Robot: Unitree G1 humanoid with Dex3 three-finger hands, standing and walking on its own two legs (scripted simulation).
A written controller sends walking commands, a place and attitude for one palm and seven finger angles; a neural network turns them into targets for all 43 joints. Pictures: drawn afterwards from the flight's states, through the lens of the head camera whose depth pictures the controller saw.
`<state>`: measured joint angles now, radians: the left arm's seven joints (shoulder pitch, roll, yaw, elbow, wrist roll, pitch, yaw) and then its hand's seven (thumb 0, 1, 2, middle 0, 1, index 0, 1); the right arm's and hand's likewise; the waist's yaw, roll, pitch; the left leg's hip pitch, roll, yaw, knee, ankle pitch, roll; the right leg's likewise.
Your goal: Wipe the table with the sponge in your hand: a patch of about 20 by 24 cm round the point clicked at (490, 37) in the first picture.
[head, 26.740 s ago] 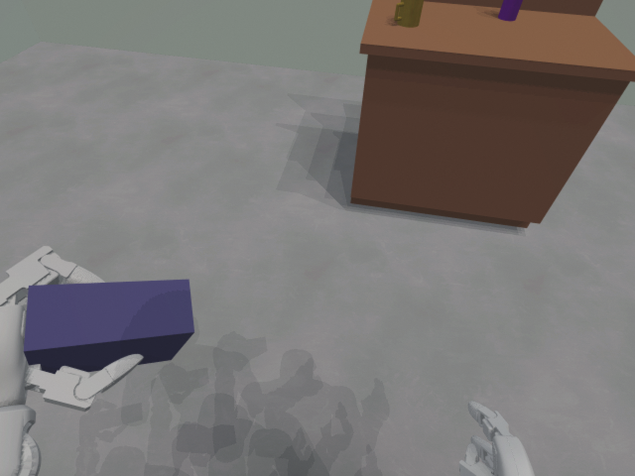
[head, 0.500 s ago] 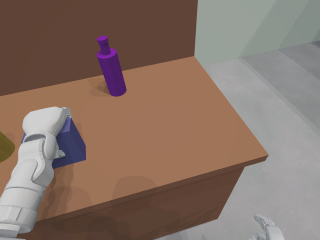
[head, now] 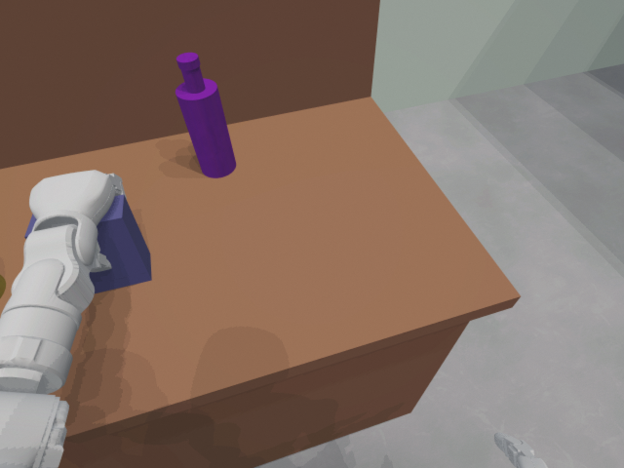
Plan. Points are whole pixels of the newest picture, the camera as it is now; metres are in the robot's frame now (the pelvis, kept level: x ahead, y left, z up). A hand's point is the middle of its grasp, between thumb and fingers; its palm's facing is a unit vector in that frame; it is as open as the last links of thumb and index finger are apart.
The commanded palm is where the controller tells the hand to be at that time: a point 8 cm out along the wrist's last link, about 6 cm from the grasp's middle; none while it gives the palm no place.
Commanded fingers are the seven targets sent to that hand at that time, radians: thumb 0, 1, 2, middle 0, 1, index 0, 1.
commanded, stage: wipe forward along the first lane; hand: left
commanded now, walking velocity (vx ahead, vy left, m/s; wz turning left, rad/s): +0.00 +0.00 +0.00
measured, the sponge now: (102, 258) +0.37 +0.33 +0.05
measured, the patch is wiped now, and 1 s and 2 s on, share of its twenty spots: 0.45 0.55 0.60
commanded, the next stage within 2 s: slide across to the middle lane in 0.22 s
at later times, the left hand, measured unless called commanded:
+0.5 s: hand (101, 209) +0.41 +0.33 +0.10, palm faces -0.11 +0.03 -0.99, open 9.7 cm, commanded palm +0.40 +0.31 +0.15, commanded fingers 0.00 0.10 1.30 -1.20 -1.60 -1.20 -1.60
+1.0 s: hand (159, 198) +0.44 +0.25 +0.10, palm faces -0.06 -0.01 -1.00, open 9.7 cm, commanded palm +0.42 +0.25 +0.15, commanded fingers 0.00 0.10 1.30 -1.20 -1.60 -1.20 -1.60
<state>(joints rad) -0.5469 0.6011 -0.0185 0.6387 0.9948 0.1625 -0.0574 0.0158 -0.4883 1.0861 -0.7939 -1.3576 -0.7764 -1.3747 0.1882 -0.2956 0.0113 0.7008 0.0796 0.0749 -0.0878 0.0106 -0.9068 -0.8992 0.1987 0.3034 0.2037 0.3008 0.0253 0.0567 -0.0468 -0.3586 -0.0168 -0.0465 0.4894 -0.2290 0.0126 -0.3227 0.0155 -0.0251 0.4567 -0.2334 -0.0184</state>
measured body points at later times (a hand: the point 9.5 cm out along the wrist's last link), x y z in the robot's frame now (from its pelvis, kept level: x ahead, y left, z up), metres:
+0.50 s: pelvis +0.02 +0.01 +0.00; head +0.05 +0.00 +0.45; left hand +0.41 +0.33 +0.15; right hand +0.12 -0.26 -0.13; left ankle +0.01 +0.11 -0.74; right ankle +0.00 -0.11 -0.74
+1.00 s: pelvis +0.03 +0.00 +0.00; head +0.06 -0.02 +0.45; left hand +0.43 +0.25 +0.15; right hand +0.20 -0.24 -0.12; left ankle +0.01 +0.11 -0.74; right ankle +0.00 -0.11 -0.74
